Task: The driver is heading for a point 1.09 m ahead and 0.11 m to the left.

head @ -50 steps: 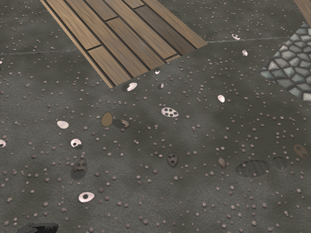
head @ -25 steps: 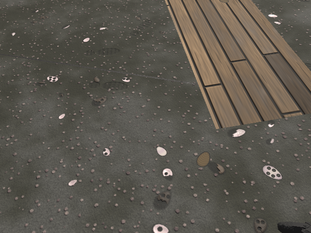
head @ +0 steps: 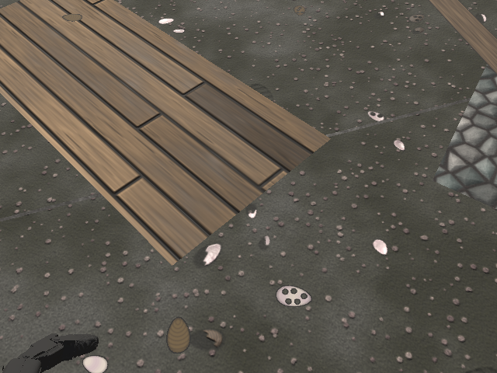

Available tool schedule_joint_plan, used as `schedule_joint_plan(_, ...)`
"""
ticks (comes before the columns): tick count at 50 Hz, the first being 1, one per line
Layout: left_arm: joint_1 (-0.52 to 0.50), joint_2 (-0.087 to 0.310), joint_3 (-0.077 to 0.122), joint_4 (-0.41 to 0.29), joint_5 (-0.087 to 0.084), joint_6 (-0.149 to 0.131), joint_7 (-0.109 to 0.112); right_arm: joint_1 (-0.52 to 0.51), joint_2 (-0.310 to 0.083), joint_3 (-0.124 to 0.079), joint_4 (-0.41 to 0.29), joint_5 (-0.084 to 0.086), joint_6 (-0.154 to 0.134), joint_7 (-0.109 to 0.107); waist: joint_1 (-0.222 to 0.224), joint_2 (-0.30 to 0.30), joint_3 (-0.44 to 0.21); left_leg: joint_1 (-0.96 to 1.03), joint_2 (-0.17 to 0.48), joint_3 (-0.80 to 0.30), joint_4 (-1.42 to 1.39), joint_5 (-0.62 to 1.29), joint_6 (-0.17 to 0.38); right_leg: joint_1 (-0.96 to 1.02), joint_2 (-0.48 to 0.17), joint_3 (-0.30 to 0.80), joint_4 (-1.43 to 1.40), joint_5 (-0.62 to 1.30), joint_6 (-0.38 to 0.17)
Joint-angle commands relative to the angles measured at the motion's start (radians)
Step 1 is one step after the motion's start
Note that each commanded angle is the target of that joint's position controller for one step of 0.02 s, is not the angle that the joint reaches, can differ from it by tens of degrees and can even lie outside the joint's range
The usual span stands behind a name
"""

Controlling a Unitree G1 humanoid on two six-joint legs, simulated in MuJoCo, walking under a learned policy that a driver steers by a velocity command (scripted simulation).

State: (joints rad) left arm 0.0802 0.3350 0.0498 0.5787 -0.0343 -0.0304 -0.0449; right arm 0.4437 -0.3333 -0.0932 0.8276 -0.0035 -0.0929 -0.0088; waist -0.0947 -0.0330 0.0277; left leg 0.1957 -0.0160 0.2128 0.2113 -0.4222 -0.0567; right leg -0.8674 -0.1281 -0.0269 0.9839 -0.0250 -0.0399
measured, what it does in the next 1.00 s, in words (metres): walks ahead, turning left: right foot, then left foot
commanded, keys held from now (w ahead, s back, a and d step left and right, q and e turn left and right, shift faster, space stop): w+e+shift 0.10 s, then w+q+shift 0.90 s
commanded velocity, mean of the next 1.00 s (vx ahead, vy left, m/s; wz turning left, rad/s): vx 0.99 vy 0.00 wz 0.36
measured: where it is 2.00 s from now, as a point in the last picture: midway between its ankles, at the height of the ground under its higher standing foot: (208, 151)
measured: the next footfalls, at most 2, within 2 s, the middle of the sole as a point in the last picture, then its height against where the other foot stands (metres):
right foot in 0.10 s outside the picture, level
left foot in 0.60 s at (247, 270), level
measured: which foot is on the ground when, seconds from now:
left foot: down 0.00-0.08, up 0.10-0.58, down 0.60-1.00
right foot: up 0.00-0.08, down 0.10-0.60, up 0.62-1.00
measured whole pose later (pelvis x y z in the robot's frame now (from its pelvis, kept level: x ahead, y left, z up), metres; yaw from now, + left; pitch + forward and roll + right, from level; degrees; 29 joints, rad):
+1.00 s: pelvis +0.91 -0.05 +0.01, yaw +25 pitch +2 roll -1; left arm -0.04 0.26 0.01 0.51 -0.03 -0.15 0.00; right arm 0.43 -0.27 -0.06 0.76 0.05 -0.05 -0.01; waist -0.13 -0.03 0.03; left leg 0.02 -0.16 -0.36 0.51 -0.49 0.13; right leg -0.53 0.01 0.16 0.44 0.02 0.06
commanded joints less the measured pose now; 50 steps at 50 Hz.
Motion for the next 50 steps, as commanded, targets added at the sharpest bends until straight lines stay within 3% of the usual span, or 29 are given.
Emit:
schedule_joint_plan(1, -0.067, 0.004, -0.013, -0.076, -0.001, -0.017, -0.03, -0.132, -0.165, -0.017, -0.092, -0.003, -0.021, -0.001, 0.079, 0.051, 0.132, -0.228, 0.239, 0.01, -0.069, 0.933, 0.125, 0.249, 0.084, -0.106, -0.174, 0.067, -0.059)
schedule_joint_plan(3, 0.035, 0.082, 0.022, -0.069, -0.02, -0.012, -0.032, -0.122, -0.237, -0.03, -0.093, -0.005, 0.006, -0.008, 0.174, 0.154, 0.016, -0.111, 0.266, 0.023, 0.18, 1.464, 0.115, 0.399, 0.174, -0.16, -0.169, -0.066, -0.103)
schedule_joint_plan(5, 0.463, 0.219, 0.098, 0.038, -0.02, 0.014, -0.015, -0.185, -0.245, -0.03, -0.137, 0.005, 0.012, -0.01, 0.393, 0.139, -0.195, -0.356, 0.246, 0.0, 0.72, 1.462, 0.101, 1.001, 0.214, -0.092, -0.248, -0.067, -0.183)
schedule_joint_plan(6, 0.492, 0.226, 0.088, 0.09, -0.022, 0.028, 0.009, -0.111, -0.064, 0.025, -0.126, -0.014, -0.008, -0.002, 0.308, -0.124, -0.165, -0.687, 0.093, -0.047, 1.137, 0.143, 0.066, 1.239, 0.077, 0.165, -0.255, -0.076, -0.222)
schedule_joint_plan(7, 0.395, 0.269, 0.077, 0.021, 0.013, -0.002, 0.008, 0.034, 0.0, 0.067, -0.199, 0.02, -0.051, 0.012, 0.153, -0.337, -0.429, -0.947, -0.03, -0.259, 1.425, -0.167, 0.067, 1.448, -0.169, 0.809, -0.53, -0.43, -0.432)
schedule_joint_plan(8, 0.423, 0.164, 0.067, 0.022, 0.025, -0.015, 0.007, -0.082, -0.137, 0.041, -0.173, 0.06, -0.072, 0.015, 0.258, -0.095, -0.425, -0.974, 0.036, -0.356, 1.369, -0.017, 0.1, 1.366, -0.184, 0.864, -0.69, -0.642, -0.355)
schedule_joint_plan(9, 0.392, 0.166, 0.062, 0.035, 0.029, -0.033, 0.008, -0.174, -0.128, 0.044, -0.209, 0.088, -0.072, 0.009, 0.231, -0.003, -0.227, -0.991, 0.061, -0.33, 1.312, 0.028, 0.112, 1.173, -0.184, 0.792, -0.747, -0.626, -0.313)
schedule_joint_plan(10, 0.298, 0.149, 0.052, 0.038, 0.033, -0.053, 0.004, -0.202, -0.1, 0.053, -0.199, 0.074, -0.064, -0.002, 0.168, 0.135, -0.115, -0.939, 0.116, -0.335, 1.231, 0.082, 0.114, 0.967, -0.164, 0.689, -0.754, -0.514, -0.274)
schedule_joint_plan(12, 0.184, 0.067, 0.024, 0.034, 0.068, -0.077, 0.006, -0.114, -0.087, 0.049, -0.145, 0.066, -0.016, 0.005, 0.075, 0.066, -0.034, -0.814, 0.193, -0.353, 1.166, 0.173, 0.11, 0.715, -0.103, 0.455, -0.755, -0.358, -0.237)
schedule_joint_plan(15, 0.195, 0.024, 0.016, 0.083, 0.047, -0.102, 0.006, -0.125, -0.035, 0.052, -0.118, 0.058, 0.042, 0.005, 0.066, 0.022, 0.059, -0.832, 0.204, -0.355, 1.067, 0.258, 0.087, 0.579, -0.034, 0.191, -0.809, -0.186, -0.159)
schedule_joint_plan(20, 0.232, 0.031, 0.014, 0.109, 0.057, -0.126, 0.039, -0.304, -0.013, 0.058, -0.161, 0.042, 0.014, 0.029, 0.132, 0.034, 0.113, -0.855, 0.119, -0.239, 0.685, 0.645, 0.07, 0.635, 0.061, -0.104, -0.882, 0.142, -0.028)
schedule_joint_plan(23, 0.287, 0.067, 0.018, 0.141, 0.05, -0.123, 0.059, -0.379, 0.015, 0.066, -0.183, 0.046, -0.006, 0.062, 0.163, 0.026, 0.124, -0.837, 0.073, -0.168, 0.499, 0.737, 0.099, 0.776, 0.018, -0.147, -0.895, 0.316, 0.023)
schedule_joint_plan(25, 0.295, 0.099, 0.022, 0.15, 0.055, -0.1, 0.075, -0.39, -0.016, 0.053, -0.199, 0.047, -0.011, 0.083, 0.146, -0.021, 0.093, -0.819, 0.003, -0.092, 0.425, 0.683, 0.133, 0.925, -0.003, -0.173, -0.811, 0.68, 0.054)
schedule_joint_plan(27, 0.268, 0.158, 0.04, 0.142, 0.065, -0.06, 0.102, -0.291, -0.063, 0.029, -0.198, 0.059, 0.005, 0.087, 0.06, -0.095, 0.002, -0.72, -0.064, -0.027, 0.444, 0.551, 0.16, 1.04, -0.043, -0.185, -0.622, 1.109, 0.07)
schedule_joint_plan(28, 0.218, 0.185, 0.051, 0.127, 0.067, -0.043, 0.111, -0.15, -0.102, 0.009, -0.172, 0.064, 0.025, 0.082, -0.027, -0.132, -0.06, -0.591, -0.082, -0.024, 0.491, 0.457, 0.181, 1.03, -0.066, -0.179, -0.459, 1.273, 0.066)
schedule_joint_plan(29, 0.123, 0.198, 0.055, 0.099, 0.071, -0.037, 0.107, 0.118, -0.172, -0.024, -0.105, 0.062, 0.051, 0.069, -0.162, -0.121, -0.157, -0.326, -0.062, -0.098, 0.533, 0.402, 0.226, 0.92, -0.075, -0.152, -0.188, 1.287, 0.049)
schedule_joint_plan(30, 0.005, 0.16, 0.046, 0.082, 0.046, -0.048, 0.085, 0.34, -0.198, -0.037, -0.045, 0.057, 0.073, 0.046, -0.288, 0.014, -0.176, -0.076, -0.002, -0.203, 0.423, 0.473, 0.278, 0.712, 0.044, -0.172, 0.279, 0.785, 0.049)
schedule_joint_plan(31, 0.061, -0.087, -0.02, 0.026, 0.055, -0.093, 0.046, 0.293, -0.153, -0.014, -0.02, 0.02, 0.07, 0.047, -0.116, 0.454, -0.102, 0.116, 0.031, -0.426, 0.481, 0.434, 0.371, 0.211, 0.272, -0.044, 0.741, -0.551, 0.08)
schedule_joint_plan(32, 0.214, -0.096, -0.048, -0.028, 0.0, -0.136, 0.022, 0.11, -0.118, 0.009, -0.101, -0.013, 0.038, 0.048, 0.03, 0.419, -0.261, 0.177, 0.214, -0.991, 0.236, -0.133, 0.536, -0.017, 0.261, 0.184, 0.825, -0.58, 0.04)
schedule_joint_plan(33, 0.105, 0.028, -0.034, -0.044, -0.007, -0.158, 0.011, 0.082, -0.066, 0.007, -0.153, -0.002, 0.029, 0.046, -0.024, 0.167, -0.203, 0.078, 0.233, -1.078, 0.034, -0.333, 0.476, 0.011, 0.207, 0.211, 0.672, -0.449, -0.035)
schedule_joint_plan(34, 0.064, 0.043, -0.024, -0.062, -0.007, -0.161, 0.012, 0.021, -0.071, 0.008, -0.157, 0.001, 0.013, 0.052, 0.056, -0.039, -0.072, -0.112, 0.233, -1.058, -0.026, -0.333, 0.43, 0.046, 0.167, 0.195, 0.511, -0.361, -0.054)
schedule_joint_plan(35, 0.069, 0.033, -0.026, -0.047, 0.022, -0.152, 0.023, -0.052, -0.076, 0.007, -0.177, 0.007, -0.003, 0.057, 0.107, -0.117, -0.021, -0.257, 0.197, -1.013, -0.024, -0.251, 0.421, 0.118, 0.13, 0.203, 0.4, -0.316, -0.041)
schedule_joint_plan(36, 0.087, 0.033, -0.023, -0.038, 0.044, -0.14, 0.033, -0.11, -0.093, 0.004, -0.195, 0.007, -0.007, 0.051, 0.139, -0.108, 0.017, -0.367, 0.144, -0.946, -0.026, -0.143, 0.424, 0.176, 0.111, 0.213, 0.341, -0.291, -0.013)
schedule_joint_plan(38, 0.096, 0.065, -0.011, -0.026, 0.049, -0.115, 0.055, -0.137, -0.075, 0.009, -0.199, 0.016, -0.006, 0.037, 0.155, -0.065, 0.052, -0.481, 0.071, -0.8, -0.033, 0.031, 0.409, 0.234, 0.072, 0.197, 0.204, -0.258, 0.04)
schedule_joint_plan(41, -0.088, 0.008, -0.03, -0.098, 0.073, -0.105, 0.067, -0.089, -0.054, 0.016, -0.166, 0.042, 0.0, 0.008, 0.074, 0.002, 0.101, -0.614, -0.018, -0.629, -0.018, 0.247, 0.365, 0.318, 0.092, 0.118, -0.123, -0.073, 0.1)
schedule_joint_plan(43, -0.175, -0.045, -0.04, -0.133, 0.062, -0.108, 0.06, -0.06, -0.065, 0.011, -0.141, 0.048, 0.016, -0.003, 0.019, 0.069, 0.071, -0.656, -0.062, -0.585, 0.016, 0.262, 0.306, 0.442, 0.144, 0.08, -0.326, 0.074, 0.117)
schedule_joint_plan(47, -0.205, 0.022, 0.002, -0.151, 0.005, -0.122, 0.054, -0.021, -0.06, 0.004, -0.102, 0.058, 0.027, -0.008, -0.009, 0.135, 0.008, -0.481, -0.03, -0.686, 0.126, 0.223, 0.257, 0.543, 0.178, 0.137, -0.517, 0.117, 0.128)
schedule_joint_plan(49, -0.137, 0.079, 0.033, -0.137, -0.009, -0.136, 0.055, -0.048, -0.065, -0.004, -0.104, 0.052, 0.035, -0.011, 0.049, 0.157, -0.036, -0.366, -0.002, -0.712, 0.262, 0.423, 0.226, 0.608, 0.172, 0.142, -0.556, 0.043, 0.094)
schedule_joint_plan(50, 0.019, 0.111, 0.056, -0.11, -0.012, -0.141, 0.057, -0.084, -0.074, -0.005, -0.116, 0.039, 0.039, -0.006, 0.147, 0.159, -0.142, -0.35, -0.019, -0.673, 0.439, 0.574, 0.193, 0.772, 0.146, 0.135, -0.542, 0.019, 0.06)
